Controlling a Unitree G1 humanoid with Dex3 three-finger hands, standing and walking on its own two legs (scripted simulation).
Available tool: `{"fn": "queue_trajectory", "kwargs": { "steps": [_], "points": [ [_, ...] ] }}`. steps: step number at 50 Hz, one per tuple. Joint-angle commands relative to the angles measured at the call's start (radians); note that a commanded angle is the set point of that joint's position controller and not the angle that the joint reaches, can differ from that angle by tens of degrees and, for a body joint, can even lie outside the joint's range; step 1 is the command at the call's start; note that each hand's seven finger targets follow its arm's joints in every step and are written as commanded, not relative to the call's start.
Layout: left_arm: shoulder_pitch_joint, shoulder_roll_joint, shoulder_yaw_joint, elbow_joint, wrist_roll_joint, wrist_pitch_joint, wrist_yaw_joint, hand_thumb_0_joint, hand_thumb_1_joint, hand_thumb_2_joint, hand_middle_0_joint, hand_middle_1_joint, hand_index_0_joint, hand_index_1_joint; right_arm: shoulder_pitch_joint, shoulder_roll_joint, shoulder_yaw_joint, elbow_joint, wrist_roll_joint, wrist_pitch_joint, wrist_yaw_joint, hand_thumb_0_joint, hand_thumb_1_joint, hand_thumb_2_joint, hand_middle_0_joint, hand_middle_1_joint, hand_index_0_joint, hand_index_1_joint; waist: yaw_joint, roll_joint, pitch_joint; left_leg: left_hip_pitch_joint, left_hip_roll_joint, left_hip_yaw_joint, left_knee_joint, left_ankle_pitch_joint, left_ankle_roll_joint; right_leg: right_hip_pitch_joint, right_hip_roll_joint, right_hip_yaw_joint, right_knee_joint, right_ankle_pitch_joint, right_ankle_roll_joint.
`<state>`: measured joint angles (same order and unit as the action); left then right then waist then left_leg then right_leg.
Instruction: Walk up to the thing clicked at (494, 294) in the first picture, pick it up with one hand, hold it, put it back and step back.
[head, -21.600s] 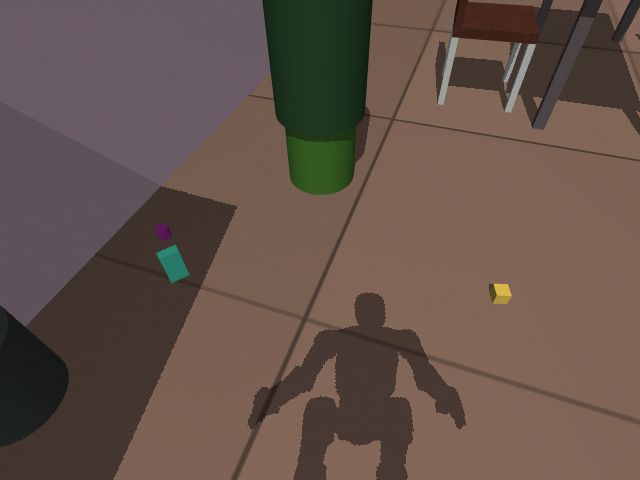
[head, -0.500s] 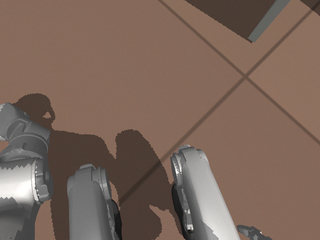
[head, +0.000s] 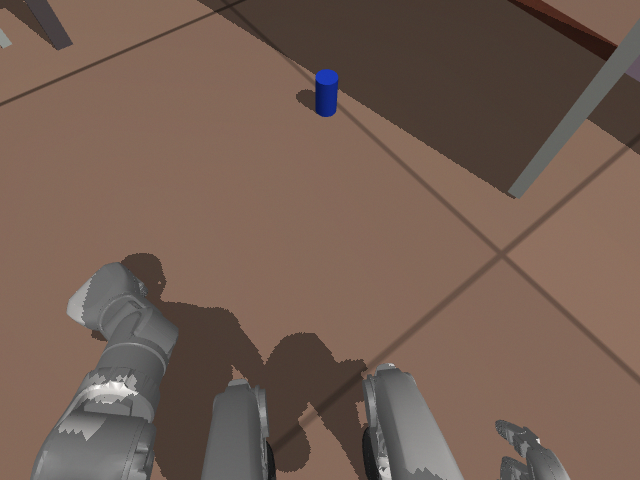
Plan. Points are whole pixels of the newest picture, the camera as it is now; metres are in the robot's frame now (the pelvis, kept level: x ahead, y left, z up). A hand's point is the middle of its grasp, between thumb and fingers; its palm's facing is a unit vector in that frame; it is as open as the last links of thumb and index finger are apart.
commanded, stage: lift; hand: left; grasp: from above
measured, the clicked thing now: (137, 322) +0.38 +0.27 -0.14
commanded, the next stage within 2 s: hold in 0.80 s
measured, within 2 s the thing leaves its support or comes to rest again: neither
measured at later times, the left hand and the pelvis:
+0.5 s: hand (106, 265) +0.38 +0.23 +0.05, palm faces -0.28 -0.38 -0.88, open 6.4 cm; pelvis +0.05 -0.01 +0.15, yaw +2 degrees
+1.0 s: hand (80, 253) +0.37 +0.22 +0.11, palm faces -0.24 -0.38 -0.89, open 6.3 cm; pelvis +0.06 +0.00 +0.18, yaw +2 degrees
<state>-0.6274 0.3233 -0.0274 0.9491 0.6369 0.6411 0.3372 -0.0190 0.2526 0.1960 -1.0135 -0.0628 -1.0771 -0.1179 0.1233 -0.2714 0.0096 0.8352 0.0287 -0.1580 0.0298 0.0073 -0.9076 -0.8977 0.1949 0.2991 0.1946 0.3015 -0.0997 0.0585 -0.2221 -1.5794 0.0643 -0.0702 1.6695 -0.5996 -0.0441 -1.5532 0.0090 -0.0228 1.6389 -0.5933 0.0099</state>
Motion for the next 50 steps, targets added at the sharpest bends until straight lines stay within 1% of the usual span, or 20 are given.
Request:
{"fn": "queue_trajectory", "kwargs": {
  "steps": [1,8,10,14,16,18,21,25,30,32,35,37,39,41,44,45,47,48,49,50],
  "points": [
    [-0.346,0.215,-0.018,-0.200,0.054,0.021,0.031,0.000,0.771,0.477,-1.292,-0.117,-1.230,-0.184,0.084,-0.150,-0.044,-0.056,0.019,-0.024,-0.039,0.000,-0.890,-0.897,0.200,0.299,0.200,0.299,-0.014,0.047,-0.475,0.514,-0.044,0.056,-0.345,0.091,0.050,0.438,0.038,-0.012,-0.398,0.112,-0.025],
    [-0.317,0.078,-0.069,-0.052,0.042,0.023,0.061,0.000,0.801,0.492,-1.311,-0.145,-1.254,-0.207,0.108,-0.126,-0.043,-0.020,0.023,-0.042,-0.062,0.000,-0.886,-0.896,0.200,0.299,0.200,0.299,-0.031,-0.003,-0.327,0.669,-0.043,0.054,-0.521,0.173,0.046,0.581,0.035,-0.025,-0.546,0.200,-0.024],
    [-0.329,0.097,-0.055,-0.025,0.043,0.019,0.074,0.000,0.831,0.482,-1.327,-0.152,-1.274,-0.211,0.117,-0.126,-0.042,-0.020,0.020,-0.044,-0.066,0.000,-0.886,-0.897,0.200,0.299,0.200,0.299,-0.011,0.030,-0.314,0.718,-0.045,0.062,-0.559,0.196,0.041,0.615,0.032,-0.018,-0.585,0.213,-0.027],
    [-0.365,0.042,-0.070,0.012,0.032,0.024,0.099,0.000,0.892,0.510,-1.368,-0.175,-1.317,-0.231,0.137,-0.117,-0.036,-0.015,0.013,-0.041,-0.063,0.000,-0.887,-0.897,0.200,0.299,0.200,0.299,-0.020,0.031,-0.306,0.802,-0.052,0.079,-0.622,0.302,0.041,0.718,0.033,-0.017,-0.654,0.323,-0.023],
    [-0.360,0.065,-0.053,0.021,0.028,0.030,0.117,0.000,0.901,0.525,-1.367,-0.184,-1.316,-0.240,0.149,-0.121,-0.036,-0.024,0.007,-0.039,-0.060,0.000,-0.884,-0.895,0.200,0.299,0.200,0.299,-0.005,0.022,-0.321,0.851,-0.054,0.081,-0.653,0.351,0.039,0.783,0.029,-0.019,-0.685,0.374,-0.021],
    [-0.379,0.038,-0.063,0.039,0.020,0.036,0.126,0.000,0.934,0.517,-1.381,-0.186,-1.333,-0.238,0.161,-0.119,-0.033,-0.020,0.004,-0.032,-0.055,0.000,-0.883,-0.895,0.200,0.299,0.200,0.299,-0.010,0.003,-0.303,0.861,-0.055,0.082,-0.685,0.379,0.040,0.833,0.030,-0.012,-0.716,0.415,-0.016],
    [-0.376,0.067,-0.036,0.032,0.004,0.049,0.142,0.000,0.910,0.482,-1.359,-0.165,-1.311,-0.218,0.162,-0.122,-0.038,-0.028,-0.002,-0.026,-0.045,0.000,-0.882,-0.894,0.200,0.299,0.200,0.299,0.012,-0.002,-0.349,0.910,-0.059,0.091,-0.719,0.449,0.039,0.930,0.023,-0.008,-0.745,0.502,-0.014],
    [-0.379,0.022,-0.039,0.069,-0.003,0.072,0.164,0.000,0.948,0.455,-1.363,-0.184,-1.325,-0.226,0.177,-0.119,-0.043,-0.011,-0.010,-0.016,-0.026,0.000,-0.882,-0.893,0.200,0.299,0.200,0.299,0.010,-0.019,-0.326,0.952,-0.060,0.094,-0.769,0.485,0.039,0.977,0.023,-0.005,-0.789,0.556,-0.012],
    [-0.396,0.010,-0.032,0.081,-0.020,0.093,0.183,0.000,0.970,0.443,-1.375,-0.187,-1.336,-0.229,0.176,-0.129,-0.053,-0.003,-0.016,-0.015,-0.009,0.000,-0.882,-0.893,0.200,0.300,0.200,0.300,0.017,-0.045,-0.298,0.991,-0.060,0.100,-0.835,0.471,0.039,1.024,0.022,-0.003,-0.849,0.529,-0.011],
    [-0.381,-0.023,-0.041,0.100,-0.030,0.097,0.188,0.000,0.955,0.429,-1.365,-0.175,-1.324,-0.220,0.166,-0.126,-0.056,-0.003,-0.020,-0.016,-0.001,0.000,-0.883,-0.893,0.200,0.300,0.200,0.300,0.020,-0.041,-0.272,1.011,-0.060,0.104,-0.856,0.475,0.037,1.028,0.022,-0.006,-0.864,0.521,-0.016],
    [-0.402,-0.007,-0.035,0.093,-0.026,0.103,0.195,0.000,0.970,0.420,-1.357,-0.206,-1.322,-0.243,0.166,-0.137,-0.060,0.000,-0.020,-0.014,0.009,0.000,-0.882,-0.892,0.200,0.300,0.200,0.300,0.025,-0.031,-0.257,1.026,-0.062,0.112,-0.882,0.467,0.036,1.041,0.023,-0.004,-0.887,0.508,-0.017],
    [-0.405,-0.036,-0.052,0.071,-0.032,0.105,0.198,0.000,0.976,0.432,-1.352,-0.238,-1.322,-0.270,0.168,-0.133,-0.057,-0.001,-0.022,-0.017,0.015,0.000,-0.882,-0.892,0.200,0.300,0.200,0.300,0.018,-0.065,-0.275,1.046,-0.059,0.107,-0.901,0.468,0.038,1.075,0.024,-0.006,-0.898,0.511,-0.012],
    [-0.395,-0.012,-0.043,0.072,-0.030,0.108,0.201,0.000,0.958,0.411,-1.341,-0.223,-1.308,-0.258,0.149,-0.138,-0.059,-0.003,-0.020,-0.017,0.021,0.000,-0.883,-0.892,0.200,0.300,0.200,0.300,0.032,-0.043,-0.248,1.053,-0.062,0.114,-0.915,0.458,0.036,1.071,0.023,-0.004,-0.912,0.493,-0.016],
    [-0.402,-0.032,-0.061,0.044,-0.035,0.110,0.201,0.000,0.946,0.414,-1.335,-0.219,-1.299,-0.256,0.137,-0.140,-0.056,-0.011,-0.018,-0.016,0.023,0.000,-0.884,-0.892,0.200,0.300,0.200,0.300,0.024,-0.046,-0.243,1.076,-0.062,0.116,-0.927,0.446,0.038,1.081,0.022,-0.003,-0.930,0.479,-0.014],
    [-0.396,-0.041,-0.068,0.024,-0.034,0.121,0.199,0.000,0.958,0.420,-1.327,-0.248,-1.297,-0.280,0.127,-0.140,-0.054,-0.010,-0.018,-0.016,0.029,0.000,-0.881,-0.891,0.200,0.299,0.200,0.299,0.027,-0.058,-0.247,1.090,-0.063,0.115,-0.945,0.444,0.039,1.100,0.021,-0.001,-0.946,0.475,-0.012],
    [-0.381,-0.029,-0.063,0.018,-0.035,0.124,0.202,0.000,0.950,0.432,-1.324,-0.262,-1.292,-0.296,0.108,-0.142,-0.054,-0.018,-0.017,-0.019,0.031,0.000,-0.885,-0.893,0.200,0.300,0.200,0.300,0.042,-0.055,-0.233,1.106,-0.062,0.114,-0.958,0.444,0.037,1.110,0.022,-0.005,-0.951,0.471,-0.014],
    [-0.400,-0.047,-0.074,0.024,-0.035,0.138,0.201,0.000,0.905,0.399,-1.311,-0.207,-1.267,-0.253,0.106,-0.140,-0.052,-0.012,-0.017,-0.015,0.033,0.000,-0.887,-0.893,0.200,0.300,0.200,0.300,0.029,-0.055,-0.221,1.108,-0.064,0.117,-0.962,0.456,0.037,1.114,0.022,0.000,-0.959,0.488,-0.012],
    [-0.388,-0.044,-0.074,0.029,-0.034,0.143,0.201,0.000,0.891,0.408,-1.302,-0.216,-1.258,-0.263,0.093,-0.143,-0.052,-0.018,-0.016,-0.018,0.036,0.000,-0.888,-0.894,0.200,0.300,0.200,0.300,0.038,-0.059,-0.206,1.117,-0.064,0.117,-0.975,0.450,0.036,1.127,0.022,-0.004,-0.963,0.478,-0.012],
    [-0.390,-0.038,-0.062,0.034,-0.043,0.147,0.200,0.000,0.900,0.392,-1.304,-0.206,-1.261,-0.253,0.092,-0.143,-0.055,-0.013,-0.020,-0.015,0.038,0.000,-0.888,-0.893,0.200,0.300,0.200,0.300,0.042,-0.043,-0.200,1.112,-0.066,0.121,-0.972,0.443,0.034,1.107,0.021,-0.002,-0.961,0.464,-0.017],
    [-0.419,-0.067,-0.080,0.016,-0.055,0.150,0.198,0.000,0.904,0.381,-1.303,-0.213,-1.263,-0.255,0.085,-0.138,-0.051,-0.018,-0.019,-0.018,0.038,0.000,-0.888,-0.894,0.200,0.300,0.200,0.300,0.037,-0.046,-0.190,1.128,-0.064,0.115,-0.981,0.432,0.035,1.106,0.021,-0.006,-0.970,0.456,-0.015]
  ]
}}
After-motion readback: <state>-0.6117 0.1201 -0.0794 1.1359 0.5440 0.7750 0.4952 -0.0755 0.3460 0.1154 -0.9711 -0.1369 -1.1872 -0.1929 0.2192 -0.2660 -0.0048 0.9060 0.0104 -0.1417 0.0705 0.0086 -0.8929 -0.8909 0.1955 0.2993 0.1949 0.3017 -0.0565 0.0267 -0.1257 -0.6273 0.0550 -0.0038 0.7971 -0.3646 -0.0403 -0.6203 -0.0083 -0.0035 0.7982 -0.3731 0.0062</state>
